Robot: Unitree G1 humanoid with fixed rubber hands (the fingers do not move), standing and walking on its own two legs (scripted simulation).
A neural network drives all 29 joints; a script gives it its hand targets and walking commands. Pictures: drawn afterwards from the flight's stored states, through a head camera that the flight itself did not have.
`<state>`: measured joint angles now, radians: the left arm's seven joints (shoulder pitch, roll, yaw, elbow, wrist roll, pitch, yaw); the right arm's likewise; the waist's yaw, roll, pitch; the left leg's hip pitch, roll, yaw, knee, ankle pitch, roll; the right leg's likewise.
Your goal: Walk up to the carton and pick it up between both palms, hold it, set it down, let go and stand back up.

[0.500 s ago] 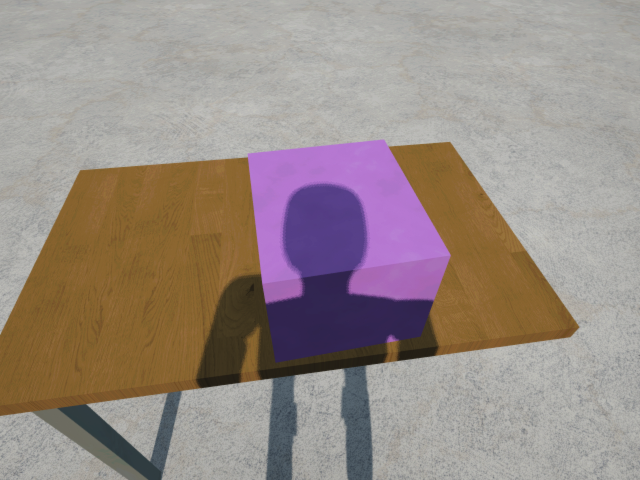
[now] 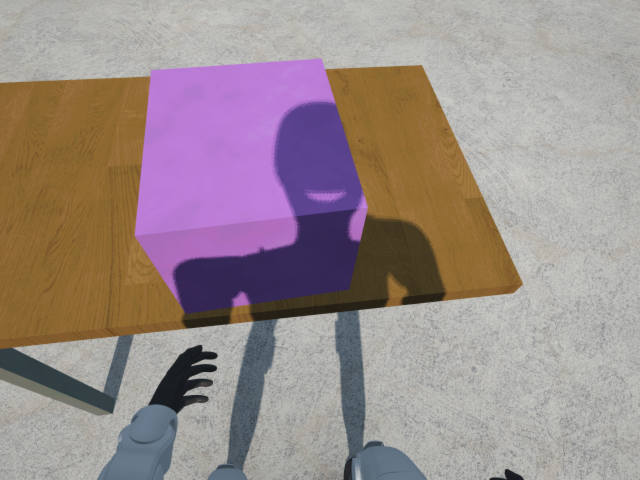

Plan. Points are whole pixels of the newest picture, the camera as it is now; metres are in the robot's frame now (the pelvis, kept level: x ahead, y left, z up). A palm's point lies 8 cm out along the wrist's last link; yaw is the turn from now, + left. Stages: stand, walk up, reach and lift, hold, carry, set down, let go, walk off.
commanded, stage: walk up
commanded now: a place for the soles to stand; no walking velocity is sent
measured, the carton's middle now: (254, 184) +0.50 +0.07 +0.03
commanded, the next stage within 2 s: none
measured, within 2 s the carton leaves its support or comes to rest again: neither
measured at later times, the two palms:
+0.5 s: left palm out of the picture -0.06 +0.21 -0.08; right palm out of the picture +0.11 -0.23 -0.10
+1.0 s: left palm out of the picture +0.02 +0.19 -0.09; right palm out of the picture +0.03 -0.25 -0.13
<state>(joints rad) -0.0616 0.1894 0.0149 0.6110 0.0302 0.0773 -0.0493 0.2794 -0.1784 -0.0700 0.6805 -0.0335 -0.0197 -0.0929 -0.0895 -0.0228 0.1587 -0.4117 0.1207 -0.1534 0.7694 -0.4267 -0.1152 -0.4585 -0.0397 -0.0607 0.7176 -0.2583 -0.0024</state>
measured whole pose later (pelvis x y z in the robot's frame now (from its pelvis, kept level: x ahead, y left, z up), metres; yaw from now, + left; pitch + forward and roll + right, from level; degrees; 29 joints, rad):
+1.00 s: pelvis -0.05 -0.03 +0.01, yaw +7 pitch -1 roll +1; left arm 0.35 0.10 0.03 0.64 0.05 -0.03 0.03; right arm 0.37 -0.19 -0.04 0.74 -0.05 0.01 0.01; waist -0.01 0.05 0.02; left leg -0.27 0.05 0.18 0.79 -0.52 0.03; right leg -0.40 0.00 -0.03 0.68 -0.26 -0.03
